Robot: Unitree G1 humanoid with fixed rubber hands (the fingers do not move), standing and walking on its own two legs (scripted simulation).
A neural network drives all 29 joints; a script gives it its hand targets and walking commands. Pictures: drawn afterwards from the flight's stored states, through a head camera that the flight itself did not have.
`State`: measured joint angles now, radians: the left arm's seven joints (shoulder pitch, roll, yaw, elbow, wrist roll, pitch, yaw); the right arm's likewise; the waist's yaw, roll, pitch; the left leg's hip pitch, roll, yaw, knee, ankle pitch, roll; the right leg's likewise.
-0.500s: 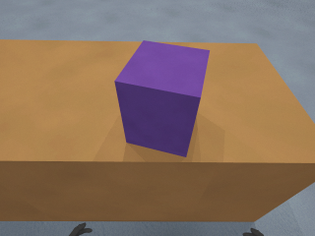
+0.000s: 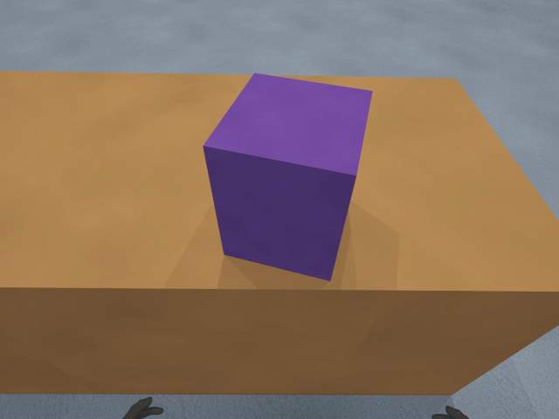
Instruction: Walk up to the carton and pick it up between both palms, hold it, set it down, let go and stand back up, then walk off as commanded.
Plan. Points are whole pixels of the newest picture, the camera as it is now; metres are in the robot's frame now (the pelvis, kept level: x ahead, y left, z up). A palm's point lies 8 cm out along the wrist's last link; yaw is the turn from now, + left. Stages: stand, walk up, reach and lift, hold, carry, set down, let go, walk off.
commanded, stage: walk up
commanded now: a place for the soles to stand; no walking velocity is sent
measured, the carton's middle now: (293, 178) +0.49 +0.01 +0.07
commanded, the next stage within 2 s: reach and lift in 1.58 s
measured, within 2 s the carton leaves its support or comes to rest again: neither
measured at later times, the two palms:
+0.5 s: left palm out of the picture +0.13 +0.24 -0.12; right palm out of the picture +0.13 -0.30 -0.09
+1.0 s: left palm out of the picture +0.14 +0.25 -0.13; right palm out of the picture +0.12 -0.30 -0.08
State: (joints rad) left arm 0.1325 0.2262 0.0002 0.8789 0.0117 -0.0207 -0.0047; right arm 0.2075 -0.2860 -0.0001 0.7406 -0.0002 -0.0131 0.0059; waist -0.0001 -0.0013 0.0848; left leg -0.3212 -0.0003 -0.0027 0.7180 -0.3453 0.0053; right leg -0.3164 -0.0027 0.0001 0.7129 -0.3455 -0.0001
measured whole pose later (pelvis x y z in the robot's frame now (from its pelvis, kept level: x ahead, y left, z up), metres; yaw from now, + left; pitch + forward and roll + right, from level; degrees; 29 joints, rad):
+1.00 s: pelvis +0.04 -0.01 +0.00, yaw +0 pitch -3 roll +0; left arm 0.17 0.30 0.01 0.88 0.01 -0.01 -0.02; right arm 0.31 -0.33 0.00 0.74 0.00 -0.06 -0.03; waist 0.00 -0.06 0.08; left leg -0.34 0.01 0.00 0.76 -0.41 0.01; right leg -0.34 0.00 0.00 0.74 -0.36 -0.01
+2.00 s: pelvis +0.05 -0.01 +0.00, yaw +0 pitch -6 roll +0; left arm 0.17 0.30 0.01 0.43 0.02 0.30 0.00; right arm 0.16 -0.24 -0.03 0.83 -0.03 -0.24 0.01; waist 0.00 -0.06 0.12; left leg -0.21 0.01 0.00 0.68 -0.36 0.00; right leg -0.22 0.00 0.00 0.67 -0.34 0.00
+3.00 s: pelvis +0.05 -0.01 +0.02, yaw +0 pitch -8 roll +0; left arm 0.29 0.30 0.01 -0.08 -0.18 0.25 -0.03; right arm 0.42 -0.06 -0.01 -0.18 0.10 0.16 -0.16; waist 0.00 -0.06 0.12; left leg -0.10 0.01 0.00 0.51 -0.27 -0.01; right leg -0.11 0.00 0.00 0.51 -0.25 0.00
